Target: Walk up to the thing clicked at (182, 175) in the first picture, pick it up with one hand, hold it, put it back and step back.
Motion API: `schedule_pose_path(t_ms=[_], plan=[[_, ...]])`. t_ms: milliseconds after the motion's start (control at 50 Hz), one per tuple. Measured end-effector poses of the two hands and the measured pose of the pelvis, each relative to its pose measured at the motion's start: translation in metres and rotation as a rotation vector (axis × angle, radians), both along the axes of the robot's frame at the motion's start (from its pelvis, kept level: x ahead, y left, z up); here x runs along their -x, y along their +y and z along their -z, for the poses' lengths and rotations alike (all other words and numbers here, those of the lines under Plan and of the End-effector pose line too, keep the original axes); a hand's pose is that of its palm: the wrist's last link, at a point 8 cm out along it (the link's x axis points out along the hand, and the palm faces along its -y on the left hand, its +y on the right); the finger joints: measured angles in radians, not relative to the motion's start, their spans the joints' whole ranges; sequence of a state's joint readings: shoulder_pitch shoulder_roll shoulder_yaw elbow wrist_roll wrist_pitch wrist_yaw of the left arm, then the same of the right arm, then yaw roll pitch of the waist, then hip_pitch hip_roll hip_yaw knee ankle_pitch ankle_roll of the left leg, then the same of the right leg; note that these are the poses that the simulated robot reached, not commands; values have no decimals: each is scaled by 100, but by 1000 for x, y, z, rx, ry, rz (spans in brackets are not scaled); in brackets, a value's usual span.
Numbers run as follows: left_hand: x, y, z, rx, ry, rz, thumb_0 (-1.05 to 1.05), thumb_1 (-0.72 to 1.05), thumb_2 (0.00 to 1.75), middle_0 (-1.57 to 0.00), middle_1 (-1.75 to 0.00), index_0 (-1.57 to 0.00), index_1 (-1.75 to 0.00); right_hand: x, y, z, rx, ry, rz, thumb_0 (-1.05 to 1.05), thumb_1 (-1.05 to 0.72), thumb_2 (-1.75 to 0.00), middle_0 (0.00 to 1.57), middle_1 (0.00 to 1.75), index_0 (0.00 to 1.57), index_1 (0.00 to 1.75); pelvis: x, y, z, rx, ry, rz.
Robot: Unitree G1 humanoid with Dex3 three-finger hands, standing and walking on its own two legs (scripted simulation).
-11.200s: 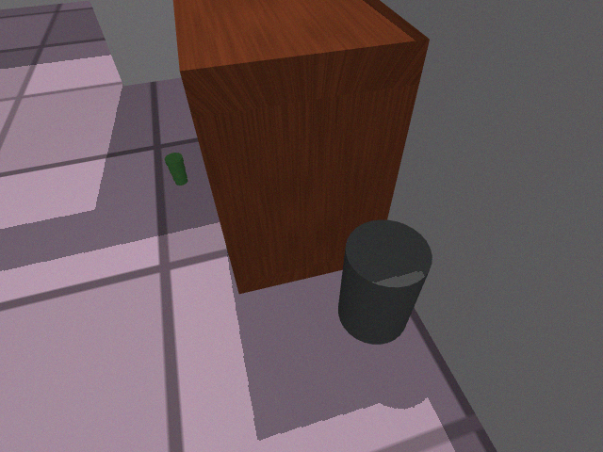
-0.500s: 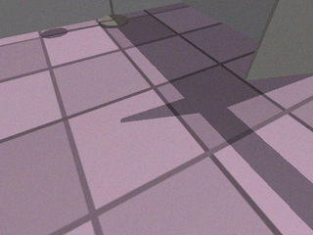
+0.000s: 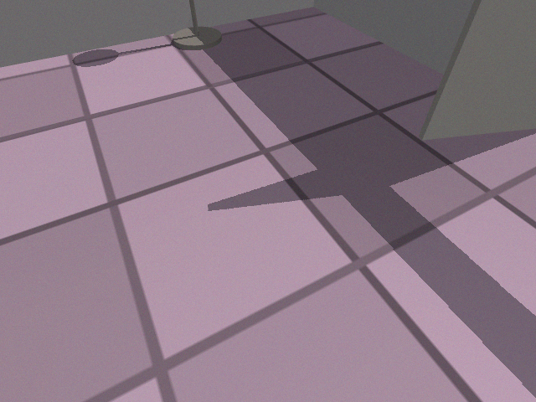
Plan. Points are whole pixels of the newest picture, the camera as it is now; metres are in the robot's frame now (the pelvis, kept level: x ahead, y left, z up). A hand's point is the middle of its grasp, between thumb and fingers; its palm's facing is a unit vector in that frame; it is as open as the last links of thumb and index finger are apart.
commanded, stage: stand
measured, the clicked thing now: out of the picture +0.20 -1.33 -0.71
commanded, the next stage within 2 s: walk up in 0.82 s
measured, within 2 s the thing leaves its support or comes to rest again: neither
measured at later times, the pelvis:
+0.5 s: pelvis +0.01 +0.00 +0.00, yaw +0 degrees
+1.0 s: pelvis +0.02 -0.02 -0.01, yaw -1 degrees
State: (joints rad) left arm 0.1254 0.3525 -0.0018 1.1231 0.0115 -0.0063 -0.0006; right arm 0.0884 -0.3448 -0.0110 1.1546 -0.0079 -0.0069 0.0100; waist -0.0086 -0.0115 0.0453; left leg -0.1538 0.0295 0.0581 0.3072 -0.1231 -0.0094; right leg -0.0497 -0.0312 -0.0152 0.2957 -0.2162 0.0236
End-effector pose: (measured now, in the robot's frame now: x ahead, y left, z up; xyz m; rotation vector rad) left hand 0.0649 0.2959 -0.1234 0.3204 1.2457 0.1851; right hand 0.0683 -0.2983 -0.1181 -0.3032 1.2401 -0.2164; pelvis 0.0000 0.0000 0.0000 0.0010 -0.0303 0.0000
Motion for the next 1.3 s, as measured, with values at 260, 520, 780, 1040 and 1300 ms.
schedule_pose_path(t_ms=[260, 520, 780, 1040, 1300], plan=[[0, 2, 1, -2, 10, -2, 1, 90, 90, -20, -30, -20, -30, 0, 3, 1, -1, 15, -2, 0, -90, -90, 21, 30, 21, 30, -3, 1, 0, 1, 3, -2], [-6, 2, 0, 0, -1, -1, 1, 90, 90, -20, -30, -20, -30, -9, 4, 0, -2, -2, -7, 0, -90, -90, 21, 30, 21, 30, -6, 2, 0, -2, 4, -2], [-6, 3, -1, -6, -1, -3, 1, 90, 90, -20, -30, -20, -30, -11, 3, 1, -4, -4, -9, 0, -90, -90, 21, 30, 21, 30, -7, 1, 0, -2, 2, -4], [-29, 7, -17, -60, -11, 35, 1, 90, 90, -20, -30, -20, -30, 4, -49, 5, 1, -15, 44, 0, -90, -90, 21, 30, 21, 30, -29, -25, 8, -34, 7, 26], [-35, -23, -35, -119, 13, -98, 1, 90, 90, -20, -30, -20, -30, -113, -88, 6, -19, -56, -36, 1, -90, -90, 20, 30, 20, 30, -116, -60, 5, 4, -20, -5]])
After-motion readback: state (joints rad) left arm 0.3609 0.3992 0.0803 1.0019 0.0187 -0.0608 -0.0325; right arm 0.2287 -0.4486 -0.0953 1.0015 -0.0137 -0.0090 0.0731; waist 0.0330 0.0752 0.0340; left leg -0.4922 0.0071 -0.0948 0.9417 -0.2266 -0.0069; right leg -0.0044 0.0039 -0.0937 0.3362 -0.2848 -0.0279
